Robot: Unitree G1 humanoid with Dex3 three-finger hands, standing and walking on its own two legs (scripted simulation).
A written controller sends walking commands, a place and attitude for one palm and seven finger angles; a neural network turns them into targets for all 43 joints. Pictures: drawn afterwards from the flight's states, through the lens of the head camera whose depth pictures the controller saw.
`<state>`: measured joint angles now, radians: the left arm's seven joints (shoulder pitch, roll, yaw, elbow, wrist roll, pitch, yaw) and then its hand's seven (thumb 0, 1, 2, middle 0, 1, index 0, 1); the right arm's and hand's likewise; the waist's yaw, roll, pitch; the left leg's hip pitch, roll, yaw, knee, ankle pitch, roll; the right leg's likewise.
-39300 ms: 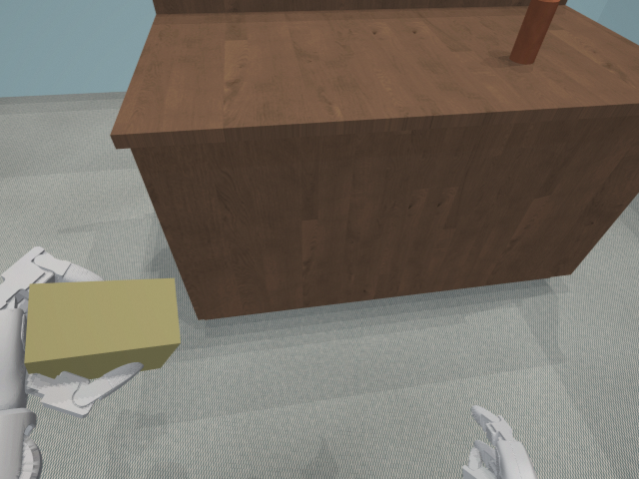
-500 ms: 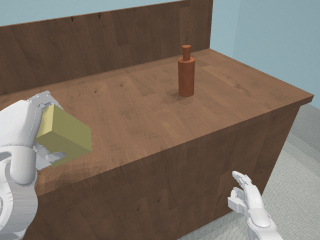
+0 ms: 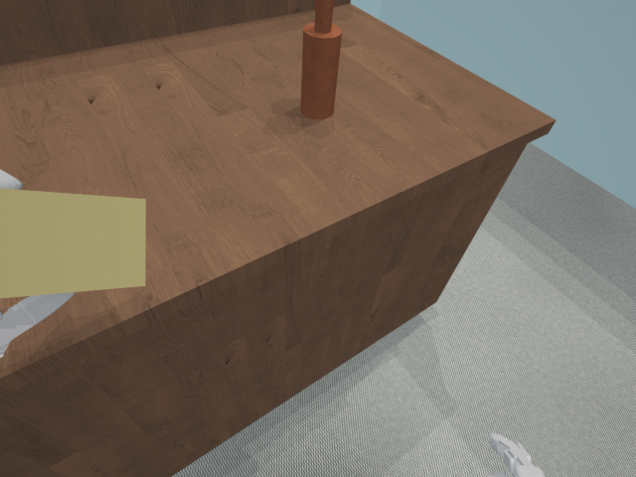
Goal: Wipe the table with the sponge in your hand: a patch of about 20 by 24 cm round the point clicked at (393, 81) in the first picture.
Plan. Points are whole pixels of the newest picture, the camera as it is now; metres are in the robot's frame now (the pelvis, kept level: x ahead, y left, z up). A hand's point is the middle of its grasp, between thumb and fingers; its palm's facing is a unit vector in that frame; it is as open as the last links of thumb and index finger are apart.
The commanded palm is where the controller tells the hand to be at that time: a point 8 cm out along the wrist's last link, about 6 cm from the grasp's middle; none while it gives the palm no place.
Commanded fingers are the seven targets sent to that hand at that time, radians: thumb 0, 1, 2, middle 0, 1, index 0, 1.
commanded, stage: step back with the hand held close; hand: left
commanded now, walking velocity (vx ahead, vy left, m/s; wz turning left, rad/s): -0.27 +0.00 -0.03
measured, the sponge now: (65, 242) +0.25 +0.21 +0.24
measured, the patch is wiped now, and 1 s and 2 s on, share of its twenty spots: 1.00 1.00 1.00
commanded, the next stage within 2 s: stop stepping back and stand still in 0.64 s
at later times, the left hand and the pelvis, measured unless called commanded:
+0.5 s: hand out of the picture +0.11 +0.27 +0.29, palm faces +0.62 -0.74 -0.24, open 10.4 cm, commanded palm +0.06 +0.29 +0.29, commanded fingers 0.00 0.10 1.30 -1.20 -1.60 -1.20 -1.60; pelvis -0.09 +0.00 +0.00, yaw +3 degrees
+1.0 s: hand out of the picture +0.01 +0.24 +0.29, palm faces +0.57 -0.77 -0.29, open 10.4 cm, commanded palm -0.05 +0.27 +0.29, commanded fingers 0.00 0.10 1.30 -1.20 -1.60 -1.20 -1.60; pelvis -0.21 -0.01 +0.00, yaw +1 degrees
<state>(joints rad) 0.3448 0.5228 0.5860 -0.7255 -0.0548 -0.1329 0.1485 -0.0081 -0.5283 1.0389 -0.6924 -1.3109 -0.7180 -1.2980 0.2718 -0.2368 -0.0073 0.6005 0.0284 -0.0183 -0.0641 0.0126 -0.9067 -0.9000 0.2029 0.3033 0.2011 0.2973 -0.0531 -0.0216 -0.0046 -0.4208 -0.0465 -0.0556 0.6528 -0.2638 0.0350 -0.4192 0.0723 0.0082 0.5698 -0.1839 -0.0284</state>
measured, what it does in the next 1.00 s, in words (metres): walks backwards: left foot, then right foot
